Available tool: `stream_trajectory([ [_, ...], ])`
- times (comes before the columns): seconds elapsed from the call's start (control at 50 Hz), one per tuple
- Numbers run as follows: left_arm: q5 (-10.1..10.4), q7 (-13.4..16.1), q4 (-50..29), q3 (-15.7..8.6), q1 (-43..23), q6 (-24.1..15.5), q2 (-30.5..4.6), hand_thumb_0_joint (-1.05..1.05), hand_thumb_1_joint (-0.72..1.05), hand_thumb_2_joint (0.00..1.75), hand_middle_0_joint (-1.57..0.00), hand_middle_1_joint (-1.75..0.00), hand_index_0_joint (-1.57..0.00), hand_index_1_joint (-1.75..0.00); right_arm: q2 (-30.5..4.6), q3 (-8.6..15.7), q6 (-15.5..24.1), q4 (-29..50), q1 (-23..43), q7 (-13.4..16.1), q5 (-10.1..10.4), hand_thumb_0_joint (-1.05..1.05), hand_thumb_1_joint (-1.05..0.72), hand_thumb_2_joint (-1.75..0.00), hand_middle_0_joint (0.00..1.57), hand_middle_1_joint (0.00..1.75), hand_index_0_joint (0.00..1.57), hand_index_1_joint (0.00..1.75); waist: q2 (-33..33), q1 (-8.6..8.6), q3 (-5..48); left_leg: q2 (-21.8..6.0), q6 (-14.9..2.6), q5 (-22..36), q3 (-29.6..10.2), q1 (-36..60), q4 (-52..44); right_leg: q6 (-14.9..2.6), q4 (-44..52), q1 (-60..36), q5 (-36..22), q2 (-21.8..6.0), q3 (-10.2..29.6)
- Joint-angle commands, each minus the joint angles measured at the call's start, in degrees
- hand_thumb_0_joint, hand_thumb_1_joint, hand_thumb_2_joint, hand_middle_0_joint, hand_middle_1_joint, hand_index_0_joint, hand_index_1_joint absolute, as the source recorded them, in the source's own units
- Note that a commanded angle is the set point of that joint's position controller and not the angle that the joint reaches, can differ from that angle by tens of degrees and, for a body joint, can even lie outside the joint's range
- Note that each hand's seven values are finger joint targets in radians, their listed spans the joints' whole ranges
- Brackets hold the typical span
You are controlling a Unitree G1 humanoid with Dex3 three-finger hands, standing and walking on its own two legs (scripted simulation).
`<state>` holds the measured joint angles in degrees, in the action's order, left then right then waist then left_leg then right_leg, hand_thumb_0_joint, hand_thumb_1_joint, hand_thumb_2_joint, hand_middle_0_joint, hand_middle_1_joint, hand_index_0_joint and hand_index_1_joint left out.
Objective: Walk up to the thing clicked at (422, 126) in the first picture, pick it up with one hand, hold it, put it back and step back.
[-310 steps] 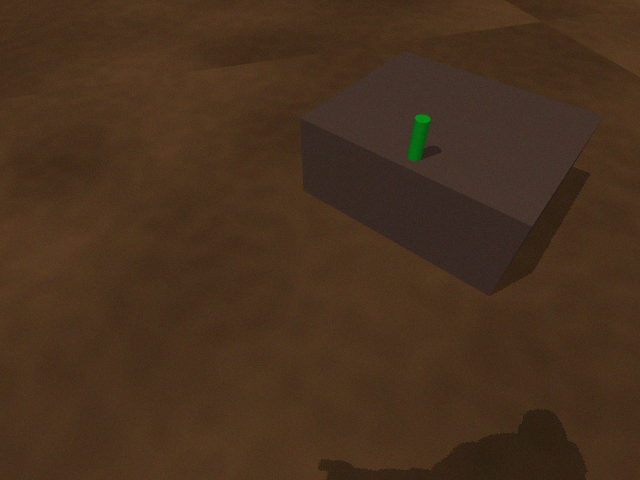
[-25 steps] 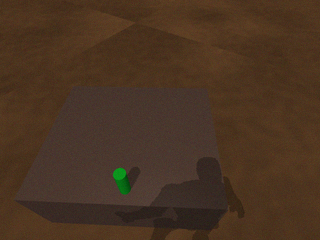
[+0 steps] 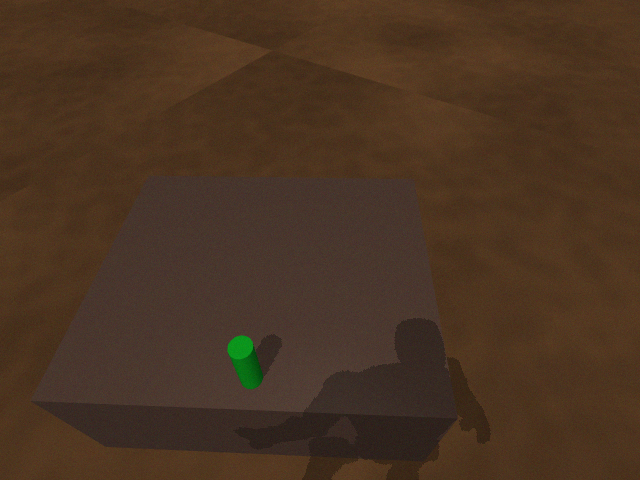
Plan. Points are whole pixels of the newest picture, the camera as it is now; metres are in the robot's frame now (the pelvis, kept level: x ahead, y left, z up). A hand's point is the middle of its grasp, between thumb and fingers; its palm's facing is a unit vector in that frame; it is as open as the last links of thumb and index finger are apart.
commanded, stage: stand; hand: left
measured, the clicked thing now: (246, 363) +0.41 +0.18 -0.31
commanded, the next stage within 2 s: go down in 0.84 s
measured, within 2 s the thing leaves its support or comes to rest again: neither
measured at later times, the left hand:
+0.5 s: hand out of the picture +0.07 +0.25 -0.16, palm faces -0.03 -0.94 -0.35, open 7.4 cm
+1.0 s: hand out of the picture +0.09 +0.25 -0.15, palm faces +0.00 -0.94 -0.35, open 7.6 cm
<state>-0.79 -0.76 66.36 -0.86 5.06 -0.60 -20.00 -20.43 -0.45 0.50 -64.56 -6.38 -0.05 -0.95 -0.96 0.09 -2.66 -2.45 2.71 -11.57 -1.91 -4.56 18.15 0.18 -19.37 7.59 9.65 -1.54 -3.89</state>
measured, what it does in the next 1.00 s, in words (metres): stands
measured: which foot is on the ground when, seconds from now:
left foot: down 0.00-1.00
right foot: down 0.00-1.00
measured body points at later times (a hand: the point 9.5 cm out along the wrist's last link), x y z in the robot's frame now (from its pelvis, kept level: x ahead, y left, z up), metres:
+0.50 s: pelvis +0.00 +0.00 +0.00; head +0.01 -0.01 +0.45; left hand +0.07 +0.30 -0.13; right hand +0.06 -0.30 -0.14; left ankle -0.02 +0.15 -0.75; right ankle +0.01 -0.12 -0.75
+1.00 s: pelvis +0.00 +0.00 +0.00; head +0.02 -0.01 +0.45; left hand +0.09 +0.30 -0.13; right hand +0.08 -0.30 -0.13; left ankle -0.02 +0.15 -0.75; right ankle +0.01 -0.12 -0.75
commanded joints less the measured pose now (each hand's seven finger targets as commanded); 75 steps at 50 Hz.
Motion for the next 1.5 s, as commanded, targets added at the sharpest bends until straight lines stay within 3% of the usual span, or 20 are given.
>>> stream_trajectory([
  [0.0,0.4,0.9,-3.5,-2.0,-2.4,-1.1,-12.3,0.0,0.9,0.9,-0.2,-0.3,-0.2,-0.3,-11.9,2.1,1.0,3.2,2.0,0.6,0.2,0.0,-0.9,-0.9,0.2,0.3,0.2,0.3,1.1,0.16,3.7,-5.2,-3.01,7.9,-3.2,-3.3,-2.9,-0.91,3.2,-3.4,-6.3,-6.7,6.0],
  [0.08,0.2,0.9,-3.5,-2.1,-2.0,-1.0,-12.6,0.0,0.9,0.9,-0.2,-0.3,-0.2,-0.3,-12.0,2.2,0.9,3.4,2.2,0.5,0.4,0.0,-0.9,-0.9,0.2,0.3,0.2,0.3,0.6,0.28,3.9,-4.9,-3.15,6.4,-3.3,-3.4,-3.1,-0.97,3.3,-3.5,-6.3,-6.7,6.1],
  [0.18,0.2,0.9,-3.6,-2.0,-1.8,-1.2,-12.7,0.0,0.9,0.9,-0.2,-0.3,-0.2,-0.3,-12.0,2.4,0.7,3.2,1.4,0.4,0.3,0.0,-0.9,-0.9,0.2,0.3,0.2,0.3,1.2,0.05,2.6,-4.7,-3.36,2.8,-3.2,-3.9,-2.9,-0.74,4.7,-1.4,-0.2,-6.4,6.5],
  [0.28,0.2,0.9,-3.9,-2.0,-1.7,-1.2,-12.7,0.0,0.9,0.9,-0.2,-0.3,-0.2,-0.3,-12.1,2.4,0.8,3.4,1.5,0.3,0.1,0.0,-0.9,-0.9,0.2,0.3,0.2,0.3,0.7,0.19,3.4,-4.7,-3.21,3.2,-3.4,-4.1,-2.9,-0.93,4.3,-1.8,-0.9,-6.4,6.6],
  [0.38,0.3,0.9,-4.0,-1.9,-1.3,-1.2,-12.6,0.0,0.9,0.9,-0.2,-0.3,-0.2,-0.3,-12.1,2.3,0.9,3.2,1.2,0.4,0.2,0.0,-0.9,-0.9,0.2,0.3,0.2,0.3,0.5,0.26,4.5,-5.1,-3.1,6.2,-3.4,-3.7,-2.5,-0.98,3.1,-3.5,-6.1,-6.7,6.4],
  [0.9,0.3,1.1,-4.3,-1.7,-1.8,-1.2,-12.5,0.0,0.9,0.9,-0.2,-0.3,-0.2,-0.3,-12.1,2.2,0.9,3.4,1.4,0.6,0.3,0.0,-0.9,-0.9,0.2,0.3,0.2,0.3,0.8,0.16,4.3,-5.5,-3.08,8.8,-3.0,-2.8,-2.7,-1.08,2.7,-3.9,-8.1,-6.7,6.2],
  [0.92,0.2,1.1,-4.4,-1.7,-1.6,-1.2,-12.5,0.0,0.82,0.82,-0.12,-0.22,-0.12,-0.22,-12.0,2.2,0.9,3.5,1.2,0.6,0.3,0.0,-0.98,-0.95,0.19,0.29,0.19,0.29,0.6,0.11,4.9,-5.5,-3.01,9.3,-2.9,-2.7,-2.7,-1.06,2.5,-4.4,-8.9,-6.7,6.0],
  [0.94,3.2,1.6,-24.5,-2.0,-21.7,-6.2,-2.0,0.0,0.74,0.74,-0.04,-0.14,-0.04,-0.14,-2.3,0.5,3.7,19.3,1.2,1.8,3.8,0.0,-1.05,-0.94,0.2,0.3,0.2,0.3,-0.7,-7.36,-0.2,3.0,-2.95,1.5,4.9,-8.1,1.8,-0.33,-0.5,9.9,-4.4,0.5,2.3],
  [0.96,3.1,1.9,-20.1,-3.0,-26.0,-5.7,-4.9,0.0,0.66,0.66,-0.02,-0.06,-0.03,-0.06,-3.8,0.7,3.6,15.7,-1.7,2.3,3.8,0.0,-1.05,-0.94,0.2,0.3,0.2,0.3,1.1,-5.55,2.3,3.1,-3.3,0.0,4.5,-8.3,2.8,-0.04,-1.2,7.5,-1.8,0.5,1.7],
  [0.98,2.1,2.4,-10.3,-6.8,-16.2,-3.4,-10.5,0.0,0.58,0.58,-0.01,-0.07,-0.02,-0.06,-5.7,1.4,3.0,14.9,-3.3,2.6,3.6,0.0,-1.05,-0.95,0.2,0.3,0.2,0.3,3.0,-4.11,1.4,3.6,-3.47,-1.6,4.7,-10.3,3.8,-0.39,-1.5,7.6,1.2,0.9,1.1],
  [1.0,1.6,1.7,-8.8,-8.7,-11.4,-2.6,-12.0,0.0,0.5,0.5,-0.01,-0.07,-0.02,-0.06,-5.5,2.2,2.5,16.4,-3.6,2.6,3.6,0.0,-1.05,-0.94,0.2,0.3,0.2,0.3,3.0,-1.66,2.4,3.3,-3.26,-0.3,4.7,-11.8,5.1,-0.39,-2.4,7.0,1.3,0.8,0.9],
  [1.04,0.1,1.4,-17.0,-11.0,-15.9,-3.0,-16.9,0.0,0.34,0.34,-0.01,-0.08,-0.02,-0.06,-5.3,3.7,3.2,19.5,-5.0,3.5,3.3,0.0,-1.04,-0.93,0.2,0.3,0.2,0.3,2.5,-0.84,11.7,3.3,-3.31,2.8,4.3,-10.6,6.3,0.03,-4.3,3.7,-2.6,0.3,1.6],
  [1.08,-1.5,0.4,-9.5,-10.8,-5.5,-0.5,-12.6,0.0,0.21,0.2,-0.02,-0.07,-0.04,-0.05,-4.5,4.1,3.4,21.0,-6.1,3.3,2.6,0.0,-1.03,-0.93,0.2,0.3,0.2,0.3,2.8,-0.5,12.8,3.6,-3.22,5.0,3.9,-13.3,8.4,-0.14,-7.0,3.7,-5.8,0.1,1.8],
  [1.1,-2.3,0.1,-11.8,-12.7,-4.1,0.5,-14.0,0.0,0.19,0.18,-0.03,-0.06,-0.04,-0.04,-4.6,4.8,3.5,22.6,-5.7,3.2,2.2,0.0,-1.01,-0.92,0.2,0.3,0.2,0.3,1.0,1.21,15.2,4.1,-3.1,5.9,4.2,-13.5,9.1,-0.31,-7.3,2.2,-6.2,0.1,1.9],
  [1.14,-2.7,0.4,-17.7,-13.7,-3.7,3.2,-14.2,0.0,0.13,0.14,-0.04,-0.05,-0.05,-0.03,-3.8,5.0,4.1,25.3,-5.0,3.5,2.4,0.0,-0.99,-0.92,0.2,0.3,0.2,0.3,-2.2,2.22,18.7,4.3,-2.65,8.0,4.2,-11.9,8.4,-0.58,-7.0,-0.2,-7.6,0.2,2.1],
  [1.18,-2.4,0.5,-20.2,-12.2,-1.2,7.1,-11.2,0.0,0.07,0.12,-0.04,-0.04,-0.05,-0.02,-3.3,4.4,4.3,27.4,-4.0,3.6,2.6,0.0,-0.98,-0.91,0.2,0.3,0.2,0.3,-3.2,1.7,15.3,4.2,-2.38,6.9,4.0,-12.7,8.5,-0.76,-6.6,2.5,-5.5,0.7,1.7],
  [1.22,-1.9,0.1,-22.9,-10.5,-4.1,10.7,-9.4,0.0,-0.02,0.11,-0.04,-0.03,-0.04,-0.02,-3.0,4.1,4.7,29.7,-2.4,3.7,3.0,0.0,-0.97,-0.91,0.2,0.3,0.2,0.3,-0.3,0.36,11.3,3.7,-2.49,2.6,3.8,-13.9,8.6,-0.71,-5.9,6.2,-0.8,1.2,1.2],
  [1.26,-1.5,0.1,-27.1,-10.6,-3.3,13.4,-9.4,0.0,-0.12,0.11,-0.04,-0.03,-0.04,-0.03,-2.6,3.9,5.2,30.9,-2.6,3.7,3.1,0.0,-0.95,-0.91,0.2,0.3,0.2,0.3,-0.1,0.46,10.9,3.5,-2.51,0.6,3.8,-14.9,8.7,-0.72,-6.2,7.3,1.8,1.3,0.9],
  [1.36,-0.8,0.1,-35.5,-11.1,-4.3,16.5,-9.0,0.0,-0.33,0.09,-0.05,-0.05,-0.05,-0.05,-2.2,3.9,7.1,32.3,-4.5,3.9,2.9,0.0,-0.89,-0.89,0.2,0.3,0.2,0.3,1.8,-0.74,13.0,2.5,-2.59,3.7,2.9,-15.0,12.1,-0.47,-10.2,10.0,-1.0,1.9,0.4],
  [1.48,-1.5,0.0,-43.4,-12.5,-0.2,18.0,-10.4,0.0,-0.38,0.07,-0.06,-0.06,-0.06,-0.06,-2.1,3.8,9.0,33.2,-5.1,5.0,2.5,0.0,-0.88,-0.89,0.2,0.3,0.2,0.3,-2.2,-1.03,15.9,2.5,-2.28,8.1,2.7,-15.6,16.5,-0.49,-14.4,11.0,-5.3,1.6,0.8],
])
